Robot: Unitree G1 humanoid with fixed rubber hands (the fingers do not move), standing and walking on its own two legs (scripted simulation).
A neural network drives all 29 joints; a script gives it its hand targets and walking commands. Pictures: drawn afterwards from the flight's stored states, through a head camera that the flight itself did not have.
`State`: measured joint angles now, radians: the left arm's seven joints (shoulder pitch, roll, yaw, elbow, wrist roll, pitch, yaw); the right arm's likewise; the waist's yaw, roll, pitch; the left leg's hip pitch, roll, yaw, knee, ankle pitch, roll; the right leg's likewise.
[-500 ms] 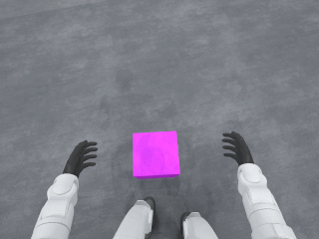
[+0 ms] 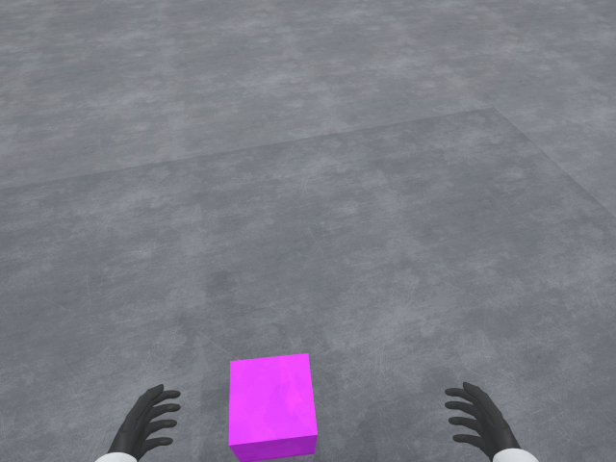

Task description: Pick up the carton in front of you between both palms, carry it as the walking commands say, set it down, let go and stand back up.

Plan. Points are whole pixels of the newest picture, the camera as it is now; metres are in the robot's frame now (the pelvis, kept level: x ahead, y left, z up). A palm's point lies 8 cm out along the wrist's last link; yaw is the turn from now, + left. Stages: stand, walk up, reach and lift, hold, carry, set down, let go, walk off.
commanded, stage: let go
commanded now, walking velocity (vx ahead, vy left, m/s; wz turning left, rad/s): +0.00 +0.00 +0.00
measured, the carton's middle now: (273, 409) +0.36 +0.09 -0.65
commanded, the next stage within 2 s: stand in 0.32 s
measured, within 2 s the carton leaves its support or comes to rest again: neither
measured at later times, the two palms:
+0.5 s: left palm out of the picture +0.15 +0.29 -0.09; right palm (518, 460) +0.15 -0.26 -0.08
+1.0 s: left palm out of the picture +0.12 +0.32 -0.10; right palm out of the picture +0.12 -0.26 -0.09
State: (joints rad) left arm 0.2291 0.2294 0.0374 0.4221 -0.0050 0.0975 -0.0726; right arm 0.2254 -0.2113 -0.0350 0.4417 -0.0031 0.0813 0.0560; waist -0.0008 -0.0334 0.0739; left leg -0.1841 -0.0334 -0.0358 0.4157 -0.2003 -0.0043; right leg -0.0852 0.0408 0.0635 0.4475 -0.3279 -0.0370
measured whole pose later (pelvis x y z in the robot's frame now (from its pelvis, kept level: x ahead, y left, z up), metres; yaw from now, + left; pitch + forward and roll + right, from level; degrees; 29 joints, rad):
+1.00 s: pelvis +0.01 +0.03 +0.00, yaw -1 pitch -1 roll +0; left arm 0.20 0.37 0.02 0.82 0.03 0.01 0.02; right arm 0.13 -0.33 -0.02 0.90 -0.03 -0.01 -0.02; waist 0.00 -0.04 0.01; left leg -0.19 -0.05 0.00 0.45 -0.24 0.04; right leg -0.07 0.02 0.10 0.42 -0.32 0.01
